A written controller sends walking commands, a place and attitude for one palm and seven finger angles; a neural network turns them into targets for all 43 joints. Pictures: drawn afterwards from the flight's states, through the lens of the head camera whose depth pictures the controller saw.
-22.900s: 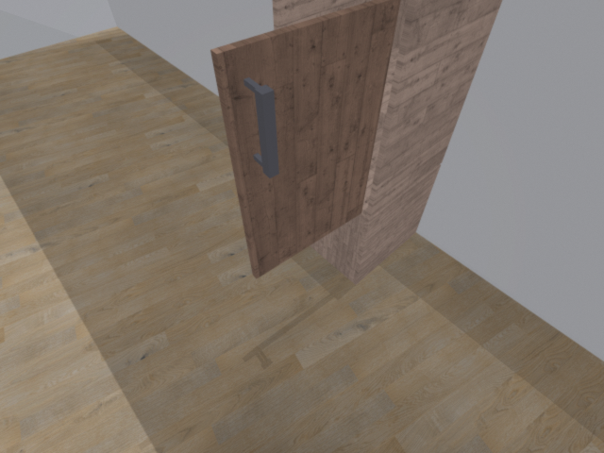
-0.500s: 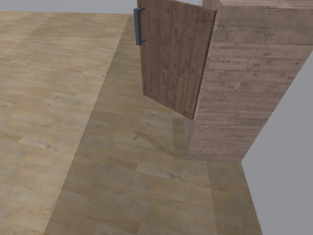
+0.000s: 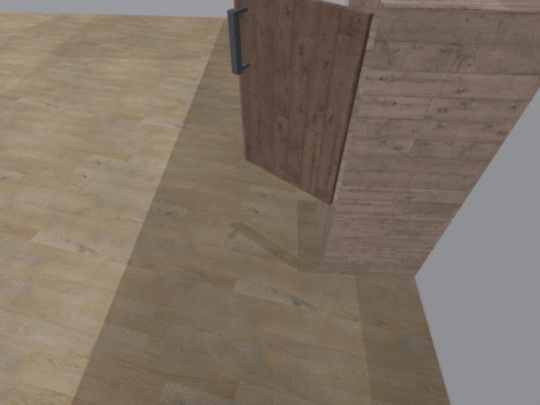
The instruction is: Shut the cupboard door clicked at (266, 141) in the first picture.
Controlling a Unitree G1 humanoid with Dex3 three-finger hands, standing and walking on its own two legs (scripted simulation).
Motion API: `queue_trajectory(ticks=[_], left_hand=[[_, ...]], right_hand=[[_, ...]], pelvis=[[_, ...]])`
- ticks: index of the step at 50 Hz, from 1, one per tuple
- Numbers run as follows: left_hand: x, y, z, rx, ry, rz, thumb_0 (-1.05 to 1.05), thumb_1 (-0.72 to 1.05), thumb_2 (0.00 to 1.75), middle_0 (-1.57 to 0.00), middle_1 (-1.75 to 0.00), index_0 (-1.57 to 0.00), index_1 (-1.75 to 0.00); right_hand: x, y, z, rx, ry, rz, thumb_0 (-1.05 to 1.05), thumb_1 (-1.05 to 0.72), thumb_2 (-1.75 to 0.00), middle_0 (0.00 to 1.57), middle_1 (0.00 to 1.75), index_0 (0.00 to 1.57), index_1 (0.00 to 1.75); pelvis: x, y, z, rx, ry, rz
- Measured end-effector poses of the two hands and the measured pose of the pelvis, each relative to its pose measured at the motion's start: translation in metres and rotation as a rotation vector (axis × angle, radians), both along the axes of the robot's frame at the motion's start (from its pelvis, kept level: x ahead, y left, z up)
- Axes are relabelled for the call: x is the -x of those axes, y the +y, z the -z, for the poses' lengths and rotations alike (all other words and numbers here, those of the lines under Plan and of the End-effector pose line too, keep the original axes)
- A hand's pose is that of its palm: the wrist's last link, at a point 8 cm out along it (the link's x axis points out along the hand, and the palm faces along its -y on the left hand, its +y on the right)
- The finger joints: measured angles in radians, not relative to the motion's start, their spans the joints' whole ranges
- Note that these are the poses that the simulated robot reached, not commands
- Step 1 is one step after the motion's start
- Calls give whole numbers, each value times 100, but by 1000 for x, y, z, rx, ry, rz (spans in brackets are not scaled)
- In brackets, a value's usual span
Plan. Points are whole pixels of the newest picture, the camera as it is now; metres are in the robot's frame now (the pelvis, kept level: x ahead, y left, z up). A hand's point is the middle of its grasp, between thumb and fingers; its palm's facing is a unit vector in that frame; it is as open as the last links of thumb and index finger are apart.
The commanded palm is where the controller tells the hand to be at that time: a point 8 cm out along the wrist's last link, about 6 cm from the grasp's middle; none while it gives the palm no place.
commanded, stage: look to check the result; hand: left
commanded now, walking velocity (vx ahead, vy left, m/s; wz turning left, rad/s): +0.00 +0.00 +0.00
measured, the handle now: (240, 41) +0.98 +0.14 +0.11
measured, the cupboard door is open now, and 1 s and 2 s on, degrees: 55 55 55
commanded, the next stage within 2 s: walk to a spot facing it in 0.12 s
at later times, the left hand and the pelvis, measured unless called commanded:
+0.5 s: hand out of the picture +0.02 +0.19 -0.19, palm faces +0.14 -0.97 -0.22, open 7.3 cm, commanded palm none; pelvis +0.00 +0.00 -0.01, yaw +6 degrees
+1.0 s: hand out of the picture -0.02 +0.19 -0.16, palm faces +0.40 -0.86 -0.30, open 7.4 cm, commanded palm none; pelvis +0.00 -0.03 -0.01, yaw +25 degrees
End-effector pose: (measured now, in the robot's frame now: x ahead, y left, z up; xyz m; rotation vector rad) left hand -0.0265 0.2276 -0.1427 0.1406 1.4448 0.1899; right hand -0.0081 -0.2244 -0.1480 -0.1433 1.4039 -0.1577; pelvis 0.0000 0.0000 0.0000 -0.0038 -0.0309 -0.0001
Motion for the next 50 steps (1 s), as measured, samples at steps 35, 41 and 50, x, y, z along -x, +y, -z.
queue_trajectory(ticks=[35,41,50], left_hand=[[-39,33,1,-66,-179,-143,0,91,90,-20,-30,-20,-30],[-40,26,-17,-128,-284,-200,0,91,90,-20,-30,-20,-30],[17,1,-18,-149,-205,-325,0,90,90,-20,-30,-20,-30]], right_hand=[[-63,-6,-3,38,-37,-214,0,-91,-90,20,30,20,30],[-92,-32,1,42,-40,-300,1,-91,-90,20,30,20,30],[-167,-35,-8,38,-135,-427,1,-91,-90,19,30,20,30]], pelvis=[[6,-1,9,19,46,-216],[8,-23,10,22,66,-314],[3,-35,6,-27,44,-445]])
